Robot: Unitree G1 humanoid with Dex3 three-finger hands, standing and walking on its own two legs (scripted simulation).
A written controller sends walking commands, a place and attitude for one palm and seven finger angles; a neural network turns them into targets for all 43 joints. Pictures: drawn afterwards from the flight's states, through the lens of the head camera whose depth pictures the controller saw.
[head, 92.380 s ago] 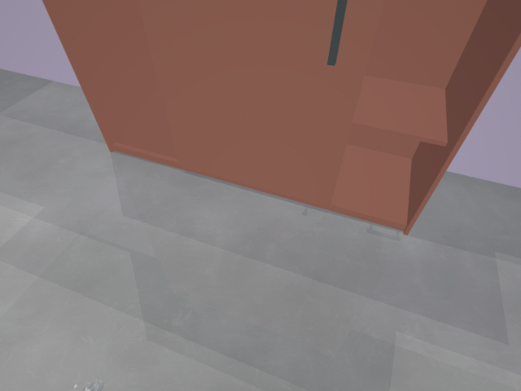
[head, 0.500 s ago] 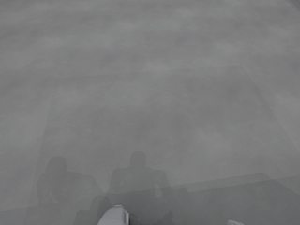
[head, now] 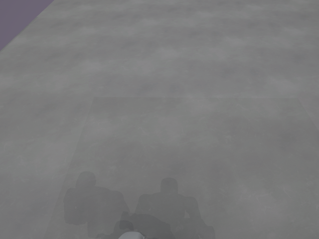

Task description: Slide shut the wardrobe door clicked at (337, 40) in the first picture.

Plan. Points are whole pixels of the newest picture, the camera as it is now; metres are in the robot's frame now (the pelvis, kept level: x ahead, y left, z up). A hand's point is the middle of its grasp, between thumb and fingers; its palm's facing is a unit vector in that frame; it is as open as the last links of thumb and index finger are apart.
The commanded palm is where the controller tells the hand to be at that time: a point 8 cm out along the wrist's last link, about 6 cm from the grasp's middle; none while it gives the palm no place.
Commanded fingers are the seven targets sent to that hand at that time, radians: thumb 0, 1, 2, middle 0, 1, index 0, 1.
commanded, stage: walk to a spot facing it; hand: left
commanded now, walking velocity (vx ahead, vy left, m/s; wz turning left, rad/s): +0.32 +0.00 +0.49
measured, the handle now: out of the picture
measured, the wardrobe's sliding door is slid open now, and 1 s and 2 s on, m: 0.01 0.01 0.01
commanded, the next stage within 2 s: turn to face it in 0.16 s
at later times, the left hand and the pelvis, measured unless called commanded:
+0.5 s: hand (79, 197) +0.26 +0.28 -0.15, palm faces +0.24 -0.95 -0.20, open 7.4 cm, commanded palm none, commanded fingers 0.00 0.90 0.90 -0.20 -0.30 -0.20 -0.30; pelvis +0.19 +0.06 +0.01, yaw +12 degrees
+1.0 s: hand (66, 214) +0.22 +0.32 -0.18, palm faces +0.54 -0.81 -0.22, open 7.4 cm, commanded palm none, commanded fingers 0.00 0.90 0.90 -0.20 -0.30 -0.20 -0.30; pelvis +0.26 +0.10 -0.01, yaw +31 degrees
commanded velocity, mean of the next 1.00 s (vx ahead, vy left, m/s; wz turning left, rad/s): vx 0.06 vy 0.00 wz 0.54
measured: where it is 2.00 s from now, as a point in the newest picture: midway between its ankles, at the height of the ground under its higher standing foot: (146, 225)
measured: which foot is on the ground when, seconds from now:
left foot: up 0.00-0.18, down 0.20-0.58, up 0.60-0.90, down 0.92-1.00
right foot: down 0.00-0.22, up 0.24-0.56, down 0.58-0.92, up 0.94-1.00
